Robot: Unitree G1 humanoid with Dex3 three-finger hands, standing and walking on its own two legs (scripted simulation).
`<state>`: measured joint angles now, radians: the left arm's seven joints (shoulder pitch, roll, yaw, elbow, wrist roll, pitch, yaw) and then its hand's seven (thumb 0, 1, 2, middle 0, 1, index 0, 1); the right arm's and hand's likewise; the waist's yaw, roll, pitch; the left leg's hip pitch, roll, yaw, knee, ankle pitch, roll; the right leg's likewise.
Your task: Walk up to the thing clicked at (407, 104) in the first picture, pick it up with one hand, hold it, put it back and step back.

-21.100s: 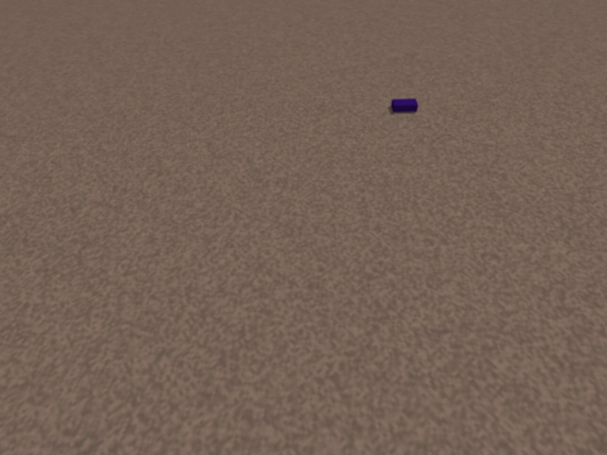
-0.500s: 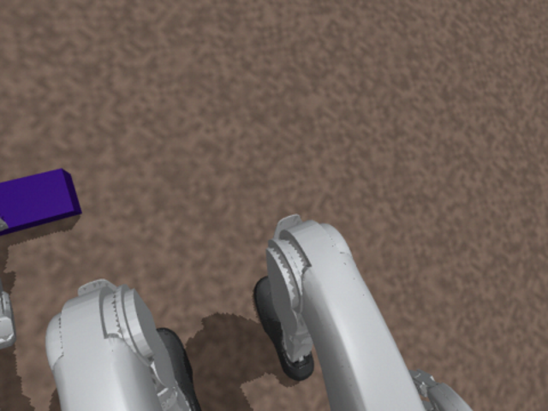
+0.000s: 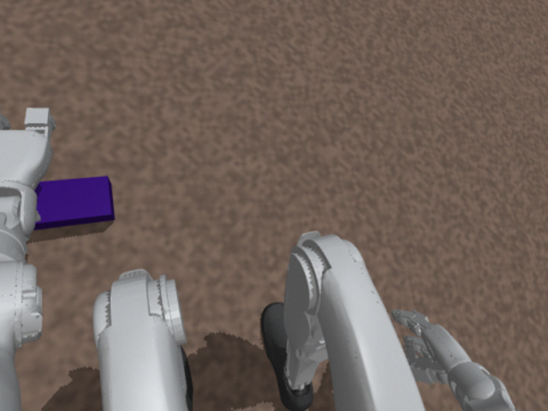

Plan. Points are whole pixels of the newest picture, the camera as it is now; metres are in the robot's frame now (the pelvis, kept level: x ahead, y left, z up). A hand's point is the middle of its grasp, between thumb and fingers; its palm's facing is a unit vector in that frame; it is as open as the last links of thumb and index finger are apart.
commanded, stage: rest palm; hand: left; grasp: from above
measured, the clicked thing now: (68, 202) +0.48 +0.27 -0.30
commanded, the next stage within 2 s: close in 1.20 s
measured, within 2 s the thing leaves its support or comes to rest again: neither
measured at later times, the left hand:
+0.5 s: hand (60, 207) +0.46 +0.27 -0.24, palm faces -0.43 -0.06 -0.90, open 14.0 cm
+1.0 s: hand (58, 201) +0.48 +0.28 -0.27, palm faces -0.49 -0.06 -0.87, open 14.0 cm
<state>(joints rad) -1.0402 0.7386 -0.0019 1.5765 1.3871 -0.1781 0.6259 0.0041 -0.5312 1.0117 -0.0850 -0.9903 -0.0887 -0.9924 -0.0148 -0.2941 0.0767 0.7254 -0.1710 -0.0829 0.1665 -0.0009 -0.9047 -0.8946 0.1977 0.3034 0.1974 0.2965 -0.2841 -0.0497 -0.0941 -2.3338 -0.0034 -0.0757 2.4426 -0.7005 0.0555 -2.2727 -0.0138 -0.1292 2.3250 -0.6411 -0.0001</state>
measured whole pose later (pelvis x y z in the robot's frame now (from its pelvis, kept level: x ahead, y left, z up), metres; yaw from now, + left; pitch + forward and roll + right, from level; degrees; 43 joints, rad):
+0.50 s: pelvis +0.00 -0.01 -0.01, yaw -3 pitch +31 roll -10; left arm -0.96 0.91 0.09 1.57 1.37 -0.39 0.61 0.01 -0.48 0.95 -0.07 -1.03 -0.09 -1.01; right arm 0.14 -0.33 0.20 0.72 -0.23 -0.06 0.16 0.00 -0.90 -0.90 0.20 0.30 0.20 0.30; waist -0.33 -0.11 0.10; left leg -2.34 0.02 -0.14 2.51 -0.73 0.03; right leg -2.29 0.01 -0.19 2.36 -0.62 -0.03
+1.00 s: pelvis +0.01 +0.00 -0.02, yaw -5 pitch +30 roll -13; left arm -1.04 1.01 0.15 1.69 1.34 -0.26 0.57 0.00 -0.48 0.94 -0.07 -1.01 -0.09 -1.00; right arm 0.14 -0.33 0.28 0.65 -0.24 -0.20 0.27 0.00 -0.90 -0.90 0.20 0.30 0.20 0.30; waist -0.40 -0.11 0.16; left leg -2.35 0.01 -0.17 2.55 -0.75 0.04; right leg -2.28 0.02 -0.21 2.37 -0.64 -0.01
